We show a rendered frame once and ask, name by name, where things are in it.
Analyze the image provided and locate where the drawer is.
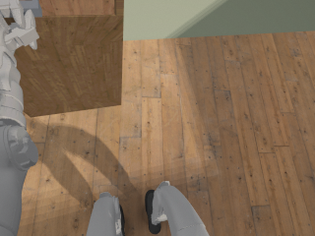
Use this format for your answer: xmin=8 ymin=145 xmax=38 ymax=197
xmin=20 ymin=0 xmax=115 ymax=16

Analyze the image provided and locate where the cabinet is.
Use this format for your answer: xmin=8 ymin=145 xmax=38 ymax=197
xmin=4 ymin=0 xmax=124 ymax=118

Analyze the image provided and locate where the robot left upper arm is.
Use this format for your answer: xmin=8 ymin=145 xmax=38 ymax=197
xmin=0 ymin=125 xmax=38 ymax=236

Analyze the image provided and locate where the robot right foot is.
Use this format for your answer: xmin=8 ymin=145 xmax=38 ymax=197
xmin=145 ymin=190 xmax=161 ymax=234

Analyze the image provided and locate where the left robot hand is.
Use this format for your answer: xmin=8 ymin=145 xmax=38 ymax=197
xmin=0 ymin=0 xmax=39 ymax=55

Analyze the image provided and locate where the handle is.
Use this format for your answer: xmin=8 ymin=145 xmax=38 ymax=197
xmin=3 ymin=0 xmax=42 ymax=18

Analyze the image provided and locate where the left robot forearm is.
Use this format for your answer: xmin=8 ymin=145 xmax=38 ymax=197
xmin=0 ymin=45 xmax=27 ymax=130

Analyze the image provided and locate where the robot left shin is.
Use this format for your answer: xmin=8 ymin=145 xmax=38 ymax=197
xmin=94 ymin=192 xmax=123 ymax=236

